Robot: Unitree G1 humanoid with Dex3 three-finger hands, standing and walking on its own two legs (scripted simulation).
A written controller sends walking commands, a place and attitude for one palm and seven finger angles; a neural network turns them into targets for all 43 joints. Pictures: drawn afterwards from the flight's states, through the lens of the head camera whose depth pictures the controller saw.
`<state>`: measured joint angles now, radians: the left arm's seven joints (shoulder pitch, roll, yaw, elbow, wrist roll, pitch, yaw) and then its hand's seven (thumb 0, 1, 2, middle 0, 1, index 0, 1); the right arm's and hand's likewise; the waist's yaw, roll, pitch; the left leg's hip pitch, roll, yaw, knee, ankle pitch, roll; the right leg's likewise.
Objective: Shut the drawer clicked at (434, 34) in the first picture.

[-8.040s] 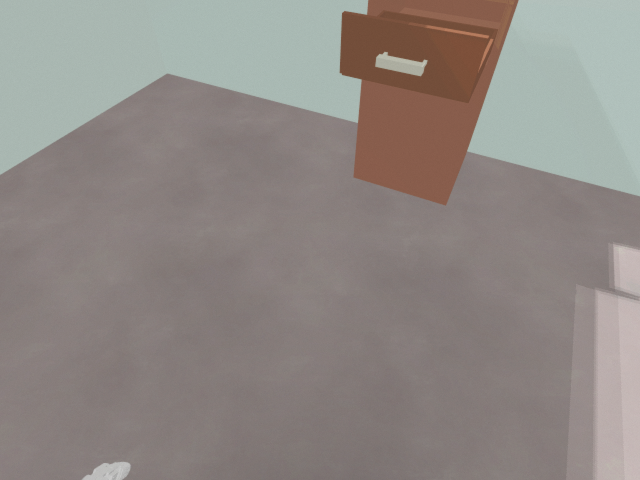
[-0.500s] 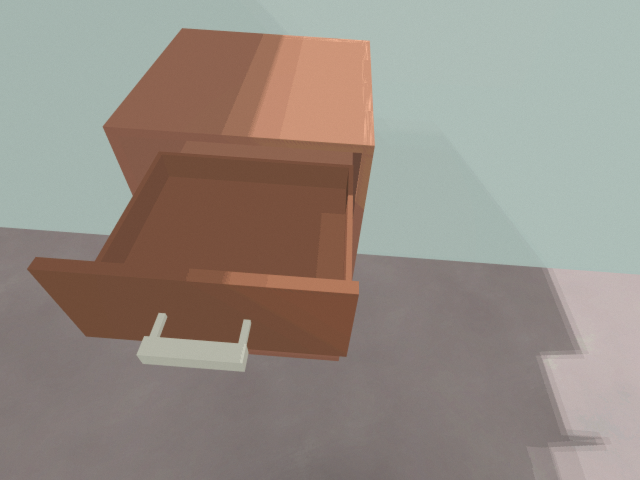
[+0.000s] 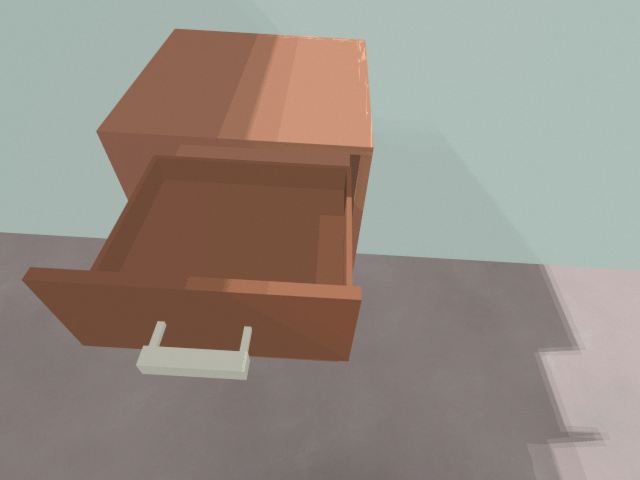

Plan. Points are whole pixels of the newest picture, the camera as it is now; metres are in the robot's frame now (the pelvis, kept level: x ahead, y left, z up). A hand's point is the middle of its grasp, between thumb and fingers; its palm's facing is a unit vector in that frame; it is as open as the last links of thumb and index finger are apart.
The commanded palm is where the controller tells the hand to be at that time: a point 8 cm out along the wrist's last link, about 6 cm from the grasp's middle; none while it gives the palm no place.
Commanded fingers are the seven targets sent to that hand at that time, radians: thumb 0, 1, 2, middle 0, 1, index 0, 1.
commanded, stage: look again from close up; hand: left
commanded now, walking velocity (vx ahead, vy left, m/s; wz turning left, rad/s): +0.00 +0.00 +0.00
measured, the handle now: (199, 346) +0.28 +0.19 -0.02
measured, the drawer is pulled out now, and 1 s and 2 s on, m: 0.29 0.28 0.28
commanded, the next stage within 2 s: raise the hand and make a fist in 0.40 s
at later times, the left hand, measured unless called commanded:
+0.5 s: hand out of the picture -0.02 +0.15 -0.18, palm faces +0.03 -0.99 -0.16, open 7.4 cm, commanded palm +0.09 +0.20 -0.07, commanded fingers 0.00 0.90 0.90 -0.22 -0.32 -0.22 -0.32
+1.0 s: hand out of the picture +0.12 +0.14 -0.02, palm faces +0.10 -0.99 -0.07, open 5.7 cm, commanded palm +0.09 +0.20 -0.02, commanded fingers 0.00 0.90 0.90 -0.72 -0.86 -0.72 -0.86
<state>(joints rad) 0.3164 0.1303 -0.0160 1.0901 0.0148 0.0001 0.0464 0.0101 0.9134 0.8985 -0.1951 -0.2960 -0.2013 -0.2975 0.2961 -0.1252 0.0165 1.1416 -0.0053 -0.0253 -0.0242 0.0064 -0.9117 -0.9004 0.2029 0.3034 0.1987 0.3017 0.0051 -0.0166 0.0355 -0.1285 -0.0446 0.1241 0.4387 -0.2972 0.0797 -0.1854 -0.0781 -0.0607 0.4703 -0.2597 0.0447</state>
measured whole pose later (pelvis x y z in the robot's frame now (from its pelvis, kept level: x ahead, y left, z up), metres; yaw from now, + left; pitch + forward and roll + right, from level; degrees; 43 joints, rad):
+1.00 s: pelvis -0.04 -0.06 -0.08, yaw +5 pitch +12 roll -1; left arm 0.56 0.20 0.14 -0.05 -0.25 -0.55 -0.30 0.02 0.90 0.90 -0.53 -0.65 -0.50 -0.64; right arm 0.11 -0.26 -0.05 0.50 0.03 -0.28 0.00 0.01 -0.91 -0.90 0.20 0.30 0.20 0.30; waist 0.05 -0.01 -0.13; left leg -0.78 0.03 0.00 1.11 -0.53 0.00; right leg -0.77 -0.03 -0.15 1.07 -0.50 -0.06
